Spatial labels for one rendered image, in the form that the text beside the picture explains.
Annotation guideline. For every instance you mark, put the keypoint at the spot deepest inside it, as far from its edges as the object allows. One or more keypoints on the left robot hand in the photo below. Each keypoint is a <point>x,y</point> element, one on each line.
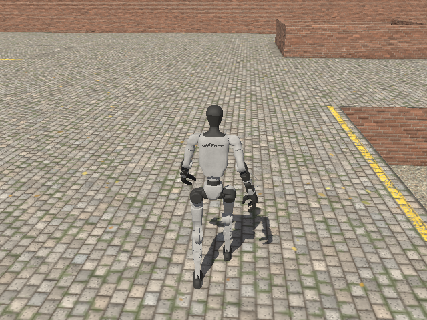
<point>186,181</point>

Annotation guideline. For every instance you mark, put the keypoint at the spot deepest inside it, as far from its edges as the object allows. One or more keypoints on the right robot hand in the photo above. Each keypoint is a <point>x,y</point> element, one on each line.
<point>252,203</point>

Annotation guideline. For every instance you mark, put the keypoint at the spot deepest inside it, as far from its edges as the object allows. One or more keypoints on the left robot forearm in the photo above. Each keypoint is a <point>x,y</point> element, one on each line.
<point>184,171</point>

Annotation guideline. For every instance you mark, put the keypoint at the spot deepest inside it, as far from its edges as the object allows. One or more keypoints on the left robot foot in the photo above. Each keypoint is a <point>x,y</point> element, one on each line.
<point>197,282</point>

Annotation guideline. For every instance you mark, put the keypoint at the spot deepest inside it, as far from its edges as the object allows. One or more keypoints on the left robot thigh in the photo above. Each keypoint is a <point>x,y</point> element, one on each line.
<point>196,201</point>

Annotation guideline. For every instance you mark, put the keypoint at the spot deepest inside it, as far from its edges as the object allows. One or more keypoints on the right robot upper arm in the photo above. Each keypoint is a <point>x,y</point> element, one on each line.
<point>238,152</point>

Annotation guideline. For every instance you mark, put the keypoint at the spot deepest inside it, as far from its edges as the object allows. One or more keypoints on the right robot forearm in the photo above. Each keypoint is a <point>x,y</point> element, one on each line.
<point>247,181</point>

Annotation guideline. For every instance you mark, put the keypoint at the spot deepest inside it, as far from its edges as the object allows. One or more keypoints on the left robot upper arm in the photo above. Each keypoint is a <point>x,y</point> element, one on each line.
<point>189,150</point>

